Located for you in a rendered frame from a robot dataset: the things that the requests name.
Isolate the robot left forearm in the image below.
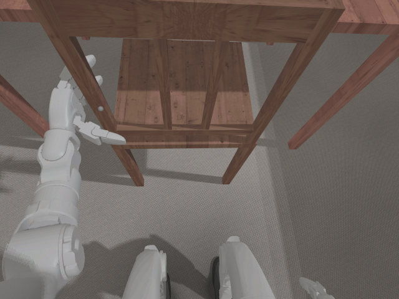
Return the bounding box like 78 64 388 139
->
2 129 82 281

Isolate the robot right shin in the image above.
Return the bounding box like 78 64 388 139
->
219 236 240 299

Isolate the right robot hand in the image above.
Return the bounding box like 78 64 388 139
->
299 277 335 299

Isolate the chair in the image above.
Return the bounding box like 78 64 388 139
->
26 0 345 186

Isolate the left robot upper arm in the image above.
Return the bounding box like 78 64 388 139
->
0 223 85 299

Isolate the table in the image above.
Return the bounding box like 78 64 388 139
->
0 0 399 150

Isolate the right robot thigh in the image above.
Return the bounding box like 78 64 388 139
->
219 242 275 299

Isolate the left robot hand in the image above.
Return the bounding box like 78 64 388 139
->
49 55 126 145

